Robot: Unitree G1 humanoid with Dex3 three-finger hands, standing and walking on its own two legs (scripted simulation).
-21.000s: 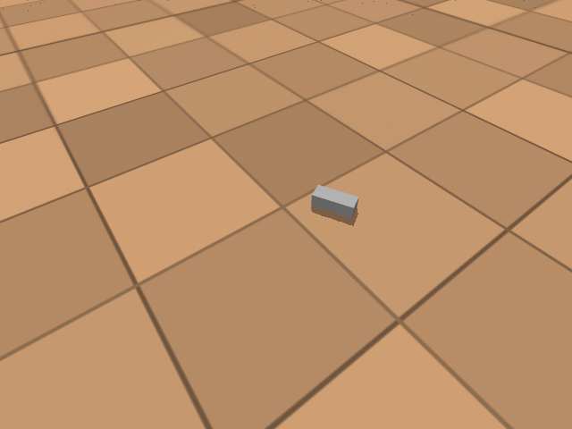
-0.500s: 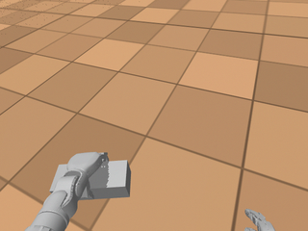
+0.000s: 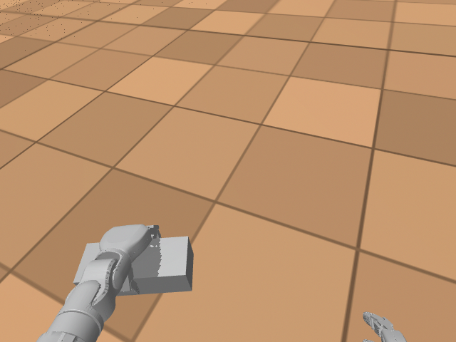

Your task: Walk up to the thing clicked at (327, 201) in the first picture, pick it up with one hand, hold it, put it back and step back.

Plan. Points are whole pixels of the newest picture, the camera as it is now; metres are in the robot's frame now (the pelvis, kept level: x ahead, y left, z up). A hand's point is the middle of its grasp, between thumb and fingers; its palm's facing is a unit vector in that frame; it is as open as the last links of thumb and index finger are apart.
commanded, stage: hold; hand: left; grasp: from above
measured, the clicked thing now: (138, 266) +0.30 +0.22 -0.06
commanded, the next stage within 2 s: crouch in 0.10 s
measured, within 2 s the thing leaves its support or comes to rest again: neither
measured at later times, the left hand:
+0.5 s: hand (139, 276) +0.29 +0.22 -0.08, palm faces -0.48 -0.05 -0.87, open 11.3 cm
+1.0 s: hand (163, 286) +0.36 +0.24 -0.32, palm faces -0.42 +0.02 -0.91, open 11.3 cm
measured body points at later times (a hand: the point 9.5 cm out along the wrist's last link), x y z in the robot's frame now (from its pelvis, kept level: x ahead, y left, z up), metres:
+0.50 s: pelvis +0.00 +0.00 -0.01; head +0.03 -0.01 +0.44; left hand +0.31 +0.22 -0.03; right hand +0.14 -0.26 -0.12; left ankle +0.02 +0.13 -0.74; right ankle +0.02 -0.14 -0.74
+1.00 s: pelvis -0.05 +0.01 -0.20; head +0.11 +0.03 +0.23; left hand +0.37 +0.24 -0.27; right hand +0.00 -0.27 -0.32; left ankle +0.02 +0.13 -0.74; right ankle +0.02 -0.14 -0.74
